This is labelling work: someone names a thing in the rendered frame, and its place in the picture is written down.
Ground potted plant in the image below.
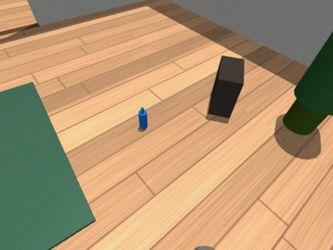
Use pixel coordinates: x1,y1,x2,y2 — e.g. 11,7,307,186
283,32,333,135

